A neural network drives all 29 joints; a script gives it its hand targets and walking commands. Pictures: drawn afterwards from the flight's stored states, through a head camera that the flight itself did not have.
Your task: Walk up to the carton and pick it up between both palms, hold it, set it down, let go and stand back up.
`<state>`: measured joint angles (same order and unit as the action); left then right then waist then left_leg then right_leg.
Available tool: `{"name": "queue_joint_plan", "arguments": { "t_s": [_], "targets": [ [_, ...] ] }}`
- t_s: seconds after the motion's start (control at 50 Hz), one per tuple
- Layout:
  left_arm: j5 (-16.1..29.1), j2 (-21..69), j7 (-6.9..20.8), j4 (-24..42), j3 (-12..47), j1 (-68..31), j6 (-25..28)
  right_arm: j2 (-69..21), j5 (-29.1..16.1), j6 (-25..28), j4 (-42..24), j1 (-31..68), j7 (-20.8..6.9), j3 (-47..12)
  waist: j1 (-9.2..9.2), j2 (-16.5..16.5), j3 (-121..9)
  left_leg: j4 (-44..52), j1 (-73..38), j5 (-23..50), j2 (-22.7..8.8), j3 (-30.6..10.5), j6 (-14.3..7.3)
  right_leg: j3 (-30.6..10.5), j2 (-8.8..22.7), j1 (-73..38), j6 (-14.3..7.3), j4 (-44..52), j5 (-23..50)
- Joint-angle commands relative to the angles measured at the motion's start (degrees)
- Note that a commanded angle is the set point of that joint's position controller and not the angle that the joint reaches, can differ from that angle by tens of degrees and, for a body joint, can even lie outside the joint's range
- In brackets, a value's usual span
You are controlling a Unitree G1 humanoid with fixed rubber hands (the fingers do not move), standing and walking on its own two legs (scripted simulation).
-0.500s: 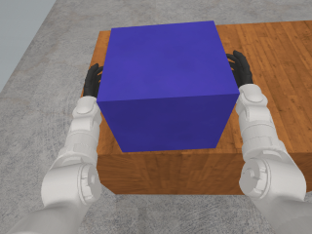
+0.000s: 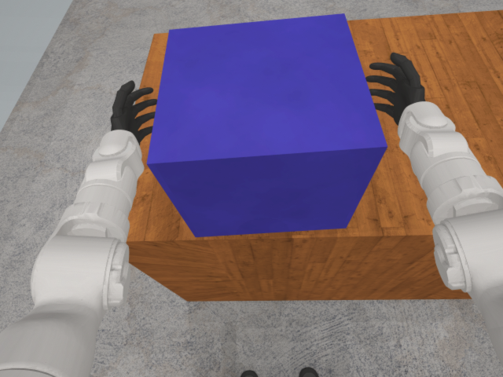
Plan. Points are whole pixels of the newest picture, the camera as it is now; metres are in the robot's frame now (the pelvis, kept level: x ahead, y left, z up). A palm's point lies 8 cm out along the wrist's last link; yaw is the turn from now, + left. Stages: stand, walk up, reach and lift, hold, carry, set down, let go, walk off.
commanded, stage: set down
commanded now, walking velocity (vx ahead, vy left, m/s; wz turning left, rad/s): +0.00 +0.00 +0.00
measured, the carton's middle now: (263, 135) +0.50 +0.00 +0.03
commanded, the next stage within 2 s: none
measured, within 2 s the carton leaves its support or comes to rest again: neither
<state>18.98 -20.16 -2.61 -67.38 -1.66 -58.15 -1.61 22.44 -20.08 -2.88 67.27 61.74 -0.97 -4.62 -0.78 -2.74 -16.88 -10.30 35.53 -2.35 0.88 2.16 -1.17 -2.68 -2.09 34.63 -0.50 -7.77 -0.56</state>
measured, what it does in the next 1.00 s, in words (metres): stands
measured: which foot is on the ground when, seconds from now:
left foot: down 0.00-1.00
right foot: down 0.00-1.00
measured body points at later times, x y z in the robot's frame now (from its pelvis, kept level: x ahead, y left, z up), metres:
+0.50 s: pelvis -0.02 -0.01 +0.00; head +0.07 -0.01 +0.44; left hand +0.48 +0.23 +0.16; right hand +0.48 -0.24 +0.16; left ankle -0.01 +0.10 -0.74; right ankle -0.01 -0.11 -0.74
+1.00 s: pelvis -0.01 -0.01 +0.01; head +0.05 -0.01 +0.46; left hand +0.47 +0.23 +0.21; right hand +0.47 -0.24 +0.22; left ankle -0.01 +0.10 -0.74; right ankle -0.01 -0.11 -0.74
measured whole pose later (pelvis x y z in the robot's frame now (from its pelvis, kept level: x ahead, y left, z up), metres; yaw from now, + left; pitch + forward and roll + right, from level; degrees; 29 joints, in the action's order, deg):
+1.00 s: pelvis -0.01 -0.01 +0.01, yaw +2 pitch +14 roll +0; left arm 22.6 -31.0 -0.7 -46.6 -2.7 -63.5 -31.7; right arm 29.3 -25.4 -28.1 50.5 66.0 0.5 -1.9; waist 2.6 -0.2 -7.0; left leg -9.5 20.9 -2.6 0.2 0.1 -0.2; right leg -0.9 -2.8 18.2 -1.8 -4.3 -0.1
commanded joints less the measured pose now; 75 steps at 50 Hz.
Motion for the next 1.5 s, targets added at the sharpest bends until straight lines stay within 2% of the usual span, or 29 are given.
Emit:
{"name": "queue_joint_plan", "arguments": {
  "t_s": [0.0, 0.04, 0.08, 0.1, 0.22, 0.26, 0.34, 0.4, 0.42, 0.46, 0.5, 0.52, 0.58, 0.64, 0.66, 0.7, 0.74, 0.88, 0.96, 0.98, 1.02, 1.1, 1.14, 1.16, 1.24, 1.36, 1.4, 1.42, 1.48],
  "targets": [
    [3.5, -14.7, 0.9, 9.5, 1.0, -26.1, 1.7, 11.1, -3.6, 1.5, -8.7, 28.8, -0.5, -1.2, 1.44, 3.8, -45.9, -8.4, -29.8, 29.7, -1.0, -3.8, 5.3, -0.7, 1.8, -21.2, 5.0, -10.0, 33.7],
    [5.4, -15.2, 1.6, 8.3, 2.3, -26.4, 1.3, 11.7, -4.4, 1.0, -8.1, 29.4, -0.8, -1.6, 2.36, 3.8, -43.8, -8.7, -27.7, 27.1, -0.9, -3.9, 5.5, -0.6, 1.9, -21.2, 5.2, -9.9, 32.2],
    [6.4, -16.5, 2.3, 6.8, 2.8, -26.4, 0.7, 11.6, -4.7, 0.4, -8.0, 29.6, -0.8, -2.2, 2.41, 5.1, -41.5, -8.2, -26.3, 24.1, -0.9, -3.9, 4.9, -0.4, 2.0, -22.0, 5.9, -10.1, 31.6],
    [6.7, -17.0, 2.4, 6.7, 3.0, -26.9, 0.6, 11.5, -4.9, 0.1, -8.4, 30.2, -0.8, -2.0, 2.53, 4.6, -41.2, -7.8, -26.1, 22.9, -0.9, -4.0, 4.8, -0.5, 2.0, -21.7, 6.1, -9.9, 30.0],
    [7.7, -19.3, 3.0, 8.4, 3.6, -28.3, -1.5, 12.5, -4.5, -1.9, -11.2, 30.7, -0.4, -0.5, 2.89, 2.9, -41.3, -8.1, -29.1, 23.9, -1.4, -4.1, 5.0, -0.3, 2.2, -20.4, 5.9, -8.0, 25.5],
    [7.1, -19.6, 2.7, 10.4, 3.7, -29.0, -3.4, 13.3, -4.2, -3.4, -12.2, 30.8, -0.2, 0.7, 2.97, 0.5, -41.7, -9.1, -33.1, 24.7, -1.4, -4.5, 5.5, 0.1, 2.0, -16.9, 5.4, -6.7, 21.8],
    [5.8, -21.0, 1.2, 15.4, 1.9, -30.8, -8.5, 15.7, -1.9, -6.9, -15.4, 33.0, 0.0, 4.0, 3.37, 0.2, -43.7, -10.0, -37.4, 25.4, -1.5, -4.9, 5.7, 0.4, 1.8, -14.6, 4.5, -5.7, 18.8],
    [6.1, -21.3, 0.0, 18.0, 1.5, -33.1, -12.4, 15.9, -1.8, -10.2, -17.1, 35.9, 0.2, 4.1, 3.17, 1.5, -43.2, -10.1, -38.7, 23.6, -1.8, -4.9, 5.3, 0.6, 1.8, -14.5, 4.2, -5.5, 17.4],
    [6.1, -21.5, -0.4, 19.0, 0.9, -33.8, -13.8, 16.7, -1.4, -11.4, -17.5, 36.1, 0.4, 4.8, 3.18, 0.9, -44.4, -9.9, -38.5, 23.7, -1.7, -4.7, 5.2, 0.8, 1.9, -15.9, 4.1, -5.6, 17.7],
    [4.9, -21.9, -1.4, 21.7, -0.3, -34.6, -16.7, 16.7, -2.4, -13.6, -19.0, 37.5, 0.6, 4.6, 2.12, 0.7, -44.1, -9.6, -39.6, 24.2, -1.7, -4.8, 4.7, 0.5, 1.8, -16.7, 3.9, -5.9, 17.7],
    [4.8, -21.8, -1.9, 22.6, -1.2, -34.7, -20.2, 17.3, -2.2, -16.0, -19.0, 38.9, 0.8, 4.4, 2.1, 2.7, -42.9, -9.1, -39.2, 24.0, -2.1, -5.2, 4.5, 0.8, 1.6, -17.9, 3.8, -5.6, 18.1],
    [4.4, -21.7, -1.8, 22.4, -1.7, -33.8, -21.6, 17.3, -3.0, -17.1, -18.5, 38.8, 0.9, 3.8, 1.51, 3.0, -41.1, -8.8, -38.7, 23.6, -1.8, -4.8, 4.4, 0.5, 1.5, -19.0, 3.9, -5.4, 18.5],
    [4.4, -21.1, -0.6, 23.5, -1.7, -33.0, -24.3, 17.7, -3.5, -19.6, -17.2, 36.4, 1.1, 4.6, 2.97, 1.8, -36.9, -7.7, -38.9, 22.6, -1.7, -5.0, 4.5, 0.3, 1.5, -21.1, 3.5, -4.4, 19.0],
    [3.8, -22.3, 0.1, 24.4, -2.4, -32.8, -26.1, 18.1, -4.3, -21.0, -17.4, 35.6, 1.2, 4.1, 2.55, 1.7, -33.0, -6.2, -36.9, 20.5, -1.5, -4.4, 4.5, 0.2, 1.5, -24.2, 3.3, -3.2, 19.1],
    [4.3, -21.7, 0.5, 23.9, -2.3, -32.4, -26.6, 18.2, -4.3, -21.4, -17.9, 35.3, 1.2, 4.1, 3.2, 2.0, -30.9, -5.6, -35.5, 19.1, -1.3, -4.4, 4.4, 0.2, 1.5, -25.0, 3.3, -3.2, 18.6],
    [4.1, -22.1, 1.1, 22.3, -2.5, -32.6, -27.2, 17.9, -4.9, -22.2, -18.6, 35.7, 1.3, 3.6, 2.81, 2.8, -28.0, -3.7, -32.7, 14.9, -1.4, -4.3, 3.8, 0.1, 1.8, -27.8, 3.6, -2.7, 16.5],
    [4.4, -22.1, 1.5, 23.6, -2.3, -33.2, -27.3, 17.7, -5.2, -22.7, -19.6, 35.1, 1.3, 3.6, 3.36, 2.8, -26.6, -3.2, -32.3, 14.7, -1.5, -4.3, 3.9, 0.2, 1.7, -28.1, 3.5, -2.4, 15.9],
    [4.8, -21.5, 1.7, 27.6, -1.5, -33.7, -27.9, 17.8, -5.6, -23.7, -23.1, 33.4, 1.3, 5.4, 3.85, -1.4, -27.9, -4.0, -34.4, 16.7, -1.6, -4.3, 4.6, 0.0, 1.7, -29.0, 2.1, -1.9, 15.5],
    [3.1, -21.2, 2.2, 29.8, -4.7, -29.0, -29.1, 18.0, -5.4, -23.7, -27.0, 29.6, 1.6, 5.2, 3.23, 0.7, -28.9, -3.4, -35.3, 21.0, -1.3, -4.1, 4.2, -0.4, 1.8, -34.4, 2.1, -2.5, 23.0],
    [2.2, -20.8, 2.4, 30.5, -4.9, -27.9, -29.4, 19.0, -4.7, -23.7, -27.2, 28.6, 1.8, 6.4, 4.15, 0.2, -28.7, -3.0, -35.1, 20.5, -1.2, -4.3, 4.6, -0.5, 1.6, -35.6, 1.8, -2.4, 22.6],
    [1.1, -20.5, 2.9, 33.2, -6.5, -25.1, -29.7, 18.9, -4.1, -23.6, -29.6, 25.6, 2.0, 6.7, 3.78, 0.6, -27.1, -2.4, -34.4, 21.0, -0.9, -4.2, 4.3, -1.0, 1.8, -38.1, 1.6, -2.3, 24.3],
    [-0.9, -19.3, 3.4, 40.4, -8.6, -20.5, -29.8, 18.5, -2.6, -23.0, -35.4, 20.5, 2.0, 8.8, 4.46, 0.7, -28.5, -1.2, -34.8, 22.9, -0.6, -4.1, 4.5, -1.3, 1.7, -42.9, 1.1, -3.4, 29.2],
    [-1.7, -19.2, 3.4, 42.2, -10.3, -17.6, -29.7, 18.2, -2.6, -22.6, -38.3, 18.5, 2.0, 9.0, 3.53, 2.1, -27.3, -0.9, -33.7, 22.6, -0.3, -4.0, 4.1, -1.5, 1.9, -45.0, 1.2, -3.9, 30.3],
    [-1.8, -18.6, 3.3, 43.7, -10.4, -16.1, -29.6, 18.0, -2.4, -22.3, -39.5, 16.5, 2.0, 9.5, 3.92, 1.5, -27.1, -0.8, -33.2, 22.9, -0.2, -3.9, 4.0, -1.9, 2.0, -46.4, 1.0, -4.2, 31.2],
    [-3.1, -16.4, 3.0, 47.2, -11.4, -9.5, -29.7, 17.0, -2.6, -21.6, -41.3, 9.6, 1.8, 9.4, 3.38, 2.3, -22.6, -0.4, -32.4, 21.7, -0.1, -3.8, 3.5, -2.2, 1.9, -47.8, 0.7, -4.4, 29.8],
    [-3.2, -14.8, 2.3, 55.2, -12.3, -2.8, -28.2, 17.1, -3.2, -19.2, -50.3, 3.0, 1.8, 9.8, 2.59, 3.8, -21.8, -0.6, -30.9, 22.2, 0.4, -3.5, 2.9, -2.8, 2.2, -51.2, 0.6, -6.1, 32.1],
    [-3.5, -13.2, 2.3, 55.4, -11.6, 0.9, -28.5, 16.8, -3.0, -18.9, -50.3, -0.7, 2.0, 10.3, 3.23, 3.6, -18.7, -0.3, -30.8, 20.2, 0.2, -3.6, 2.5, -3.1, 2.3, -50.0, 0.4, -5.7, 29.5],
    [-3.9, -13.0, 2.4, 56.5, -11.5, 2.1, -28.4, 16.1, -3.1, -18.8, -50.4, -2.8, 1.9, 10.1, 2.92, 2.9, -17.9, -0.5, -31.7, 21.0, 0.2, -3.9, 2.5, -3.1, 2.0, -49.0, 0.3, -5.3, 28.7],
    [-4.4, -12.6, 2.1, 58.5, -12.3, 4.5, -28.2, 15.9, -3.4, -18.2, -52.7, -5.5, 1.8, 10.1, 2.37, 3.8, -15.7, -1.0, -30.8, 19.2, 0.3, -3.5, 2.5, -3.2, 2.0, -48.4, 0.3, -5.4, 26.6]
  ]
}}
